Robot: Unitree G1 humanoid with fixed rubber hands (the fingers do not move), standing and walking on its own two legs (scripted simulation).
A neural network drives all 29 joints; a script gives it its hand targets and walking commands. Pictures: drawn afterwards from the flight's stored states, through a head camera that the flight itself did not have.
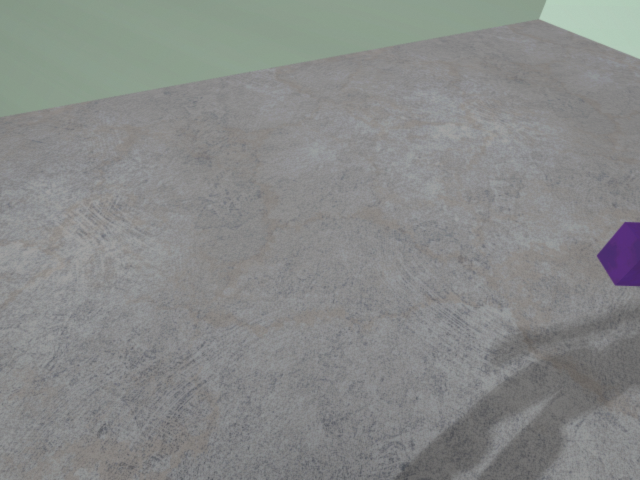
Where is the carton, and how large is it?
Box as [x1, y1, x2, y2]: [597, 222, 639, 285]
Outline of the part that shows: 624,222 598,253 597,256 615,285 639,285 639,222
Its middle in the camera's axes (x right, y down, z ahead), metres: +1.35 +0.05 +1.57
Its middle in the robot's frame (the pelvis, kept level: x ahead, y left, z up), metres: +1.06 -1.37 -0.68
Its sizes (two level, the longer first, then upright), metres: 0.244 0.163 0.207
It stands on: the floor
